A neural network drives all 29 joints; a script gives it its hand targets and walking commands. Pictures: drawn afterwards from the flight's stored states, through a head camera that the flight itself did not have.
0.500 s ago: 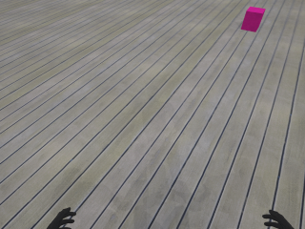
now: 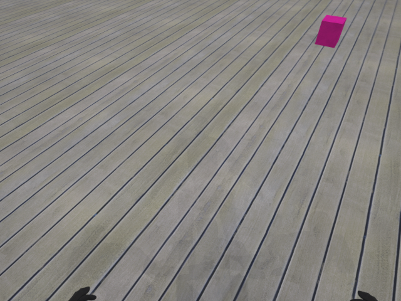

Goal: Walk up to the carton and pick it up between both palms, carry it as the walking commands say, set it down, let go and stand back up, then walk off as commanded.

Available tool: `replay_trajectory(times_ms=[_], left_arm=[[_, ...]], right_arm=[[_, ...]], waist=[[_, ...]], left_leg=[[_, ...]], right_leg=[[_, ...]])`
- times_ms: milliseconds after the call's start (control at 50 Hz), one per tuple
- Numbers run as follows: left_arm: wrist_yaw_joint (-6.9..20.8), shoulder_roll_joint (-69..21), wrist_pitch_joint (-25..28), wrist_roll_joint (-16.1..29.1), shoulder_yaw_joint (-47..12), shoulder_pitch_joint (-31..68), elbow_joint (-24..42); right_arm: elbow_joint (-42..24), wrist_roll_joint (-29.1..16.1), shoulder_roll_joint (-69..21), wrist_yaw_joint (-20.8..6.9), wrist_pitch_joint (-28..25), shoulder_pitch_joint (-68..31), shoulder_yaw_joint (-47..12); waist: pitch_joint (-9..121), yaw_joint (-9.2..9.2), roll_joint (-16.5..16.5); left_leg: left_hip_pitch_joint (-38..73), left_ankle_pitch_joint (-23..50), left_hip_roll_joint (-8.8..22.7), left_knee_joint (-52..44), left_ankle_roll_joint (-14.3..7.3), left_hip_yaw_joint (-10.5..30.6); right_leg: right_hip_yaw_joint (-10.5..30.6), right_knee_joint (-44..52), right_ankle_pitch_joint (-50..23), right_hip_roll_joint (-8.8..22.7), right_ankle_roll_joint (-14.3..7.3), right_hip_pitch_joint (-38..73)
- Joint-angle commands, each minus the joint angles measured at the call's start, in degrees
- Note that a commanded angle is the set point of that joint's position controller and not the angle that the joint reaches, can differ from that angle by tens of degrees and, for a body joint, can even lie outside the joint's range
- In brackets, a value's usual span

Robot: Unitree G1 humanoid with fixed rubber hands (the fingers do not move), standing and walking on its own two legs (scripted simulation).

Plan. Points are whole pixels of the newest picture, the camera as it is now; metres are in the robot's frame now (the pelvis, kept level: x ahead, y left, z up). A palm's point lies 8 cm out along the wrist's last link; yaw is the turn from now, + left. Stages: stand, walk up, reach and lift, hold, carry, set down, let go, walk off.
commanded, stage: stand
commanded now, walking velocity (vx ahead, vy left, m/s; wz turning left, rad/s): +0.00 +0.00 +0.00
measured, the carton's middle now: (330, 31) +2.89 -1.31 -0.65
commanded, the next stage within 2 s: walk up in 0.86 s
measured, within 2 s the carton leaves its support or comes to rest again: neither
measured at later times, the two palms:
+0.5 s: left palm out of the picture +0.10 +0.31 -0.10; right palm out of the picture +0.10 -0.31 -0.10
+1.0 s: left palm out of the picture +0.11 +0.31 -0.10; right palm out of the picture +0.11 -0.31 -0.10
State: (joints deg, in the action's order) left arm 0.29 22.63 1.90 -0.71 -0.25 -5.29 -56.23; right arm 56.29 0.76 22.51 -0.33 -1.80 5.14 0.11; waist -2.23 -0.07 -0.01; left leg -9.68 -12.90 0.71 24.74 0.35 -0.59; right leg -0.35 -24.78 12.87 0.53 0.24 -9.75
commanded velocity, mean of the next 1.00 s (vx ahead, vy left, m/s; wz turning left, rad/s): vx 0.00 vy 0.00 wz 0.00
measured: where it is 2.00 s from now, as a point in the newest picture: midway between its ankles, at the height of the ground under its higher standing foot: (257, 265)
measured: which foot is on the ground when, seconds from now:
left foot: down 0.00-1.00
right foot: down 0.00-1.00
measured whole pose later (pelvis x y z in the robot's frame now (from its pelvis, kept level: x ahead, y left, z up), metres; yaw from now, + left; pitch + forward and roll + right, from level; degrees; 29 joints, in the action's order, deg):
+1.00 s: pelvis +0.01 +0.00 +0.01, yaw +0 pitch -2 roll +0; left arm -0.1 22.9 1.1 -0.6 -0.1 -4.8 -60.6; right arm 60.8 0.7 22.8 0.0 -1.1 4.8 0.4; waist -2.4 -0.1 0.0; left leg -6.7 -10.7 0.8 19.4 0.6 -0.5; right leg -0.3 -19.5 10.7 0.6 0.4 -6.8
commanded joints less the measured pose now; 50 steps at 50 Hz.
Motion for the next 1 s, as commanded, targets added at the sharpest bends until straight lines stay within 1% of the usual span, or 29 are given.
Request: replay_trajectory(times_ms=[0, 340, 980], left_arm=[[-0.27, 9.7, 0.53, 0.02, 1.87, 2.57, 1.57], [-0.46, 10.03, 0.13, 0.07, 1.8, 2.74, -1.39], [-0.63, 10.22, -0.25, 0.15, 1.92, 2.55, -2.04]], right_arm=[[-1.57, -0.03, 9.69, 0.25, -0.52, -2.6, 1.89], [1.39, -0.03, 9.98, 0.38, -0.15, -2.65, 1.91], [2.12, -0.09, 10.31, 0.56, 0.23, -2.38, 2.03]], waist=[[3.32, 0.03, 0.07], [2.93, 0.05, 0.02], [3.32, -0.01, 0.04]], left_leg=[[0.85, 6.07, 5.92, -5.35, -2.27, 5.33], [2.01, 6.05, 6.31, -7.54, -1.9, 5.3], [3.47, 9.44, 6.69, -8.17, -1.78, 5.12]], right_leg=[[5.42, 5.38, -6.33, 6.0, -2.28, 0.74], [5.46, 7.59, -6.21, 6.38, -1.9, 1.57], [5.11, 8.2, -9.44, 6.76, -1.74, 3.14]])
